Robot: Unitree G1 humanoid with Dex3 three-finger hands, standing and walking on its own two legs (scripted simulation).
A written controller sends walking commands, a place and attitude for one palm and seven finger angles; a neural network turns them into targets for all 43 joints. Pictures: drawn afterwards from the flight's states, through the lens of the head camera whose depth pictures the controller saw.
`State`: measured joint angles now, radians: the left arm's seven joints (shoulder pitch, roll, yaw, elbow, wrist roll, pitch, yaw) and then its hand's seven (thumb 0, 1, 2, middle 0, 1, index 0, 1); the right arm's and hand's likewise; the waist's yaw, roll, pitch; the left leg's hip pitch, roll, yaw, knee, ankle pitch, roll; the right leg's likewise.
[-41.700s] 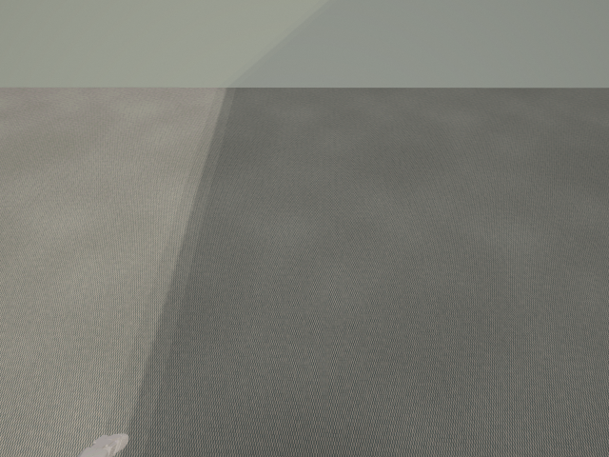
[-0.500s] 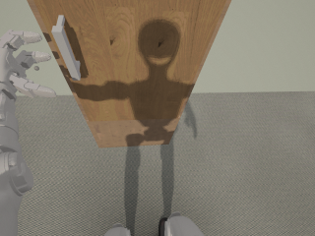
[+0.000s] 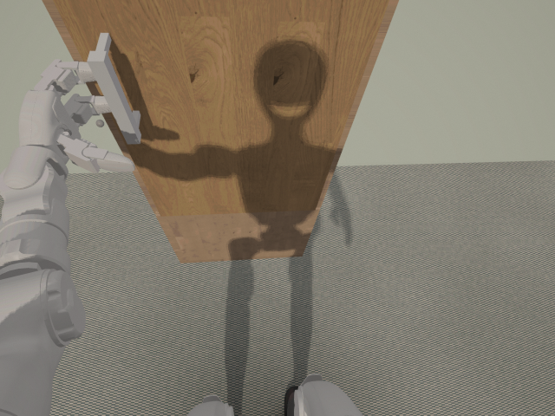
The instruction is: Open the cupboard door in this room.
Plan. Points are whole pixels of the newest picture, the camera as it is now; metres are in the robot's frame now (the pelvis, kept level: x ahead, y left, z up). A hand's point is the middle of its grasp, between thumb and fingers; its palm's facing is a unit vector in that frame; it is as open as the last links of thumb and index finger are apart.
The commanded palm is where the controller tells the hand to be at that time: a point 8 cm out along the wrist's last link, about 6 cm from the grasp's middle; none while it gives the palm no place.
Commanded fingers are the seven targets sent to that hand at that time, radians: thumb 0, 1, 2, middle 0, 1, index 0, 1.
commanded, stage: slide the fingers in behind the handle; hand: left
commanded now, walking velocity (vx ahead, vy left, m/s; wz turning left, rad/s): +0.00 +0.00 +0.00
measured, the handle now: (120, 93) +0.55 +0.19 +0.10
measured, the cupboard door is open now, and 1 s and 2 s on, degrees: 0 0 1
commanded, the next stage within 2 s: close the thumb around the handle in 0.94 s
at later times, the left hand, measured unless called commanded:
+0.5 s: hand (128, 123) +0.49 +0.17 +0.10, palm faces -0.02 -1.00 -0.02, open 14.0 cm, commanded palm +0.47 +0.22 +0.10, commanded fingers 0.00 -0.50 0.30 -0.30 -1.20 -0.30 -1.20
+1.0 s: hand (133, 124) +0.49 +0.16 +0.10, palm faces -0.01 -1.00 -0.03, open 14.0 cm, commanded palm +0.47 +0.21 +0.10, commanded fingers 0.00 -0.50 0.30 -0.30 -1.20 -0.30 -1.20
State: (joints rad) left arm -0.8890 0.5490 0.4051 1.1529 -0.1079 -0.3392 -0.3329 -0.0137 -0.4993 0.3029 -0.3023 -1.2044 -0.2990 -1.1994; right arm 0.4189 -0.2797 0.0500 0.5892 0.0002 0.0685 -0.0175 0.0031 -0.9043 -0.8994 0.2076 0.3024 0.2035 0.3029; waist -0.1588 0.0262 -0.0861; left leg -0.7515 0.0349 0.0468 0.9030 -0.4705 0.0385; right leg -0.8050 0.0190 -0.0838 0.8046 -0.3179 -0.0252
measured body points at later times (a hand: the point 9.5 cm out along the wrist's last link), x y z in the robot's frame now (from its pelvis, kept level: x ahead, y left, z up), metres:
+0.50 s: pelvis -0.01 -0.01 +0.00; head +0.10 +0.00 +0.44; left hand +0.49 +0.22 +0.11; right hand +0.00 -0.28 -0.11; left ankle -0.03 +0.09 -0.69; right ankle +0.03 -0.11 -0.69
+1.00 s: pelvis -0.01 -0.01 +0.00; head +0.10 +0.00 +0.44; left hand +0.49 +0.22 +0.10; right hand +0.00 -0.27 -0.11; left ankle -0.03 +0.09 -0.69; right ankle +0.03 -0.11 -0.69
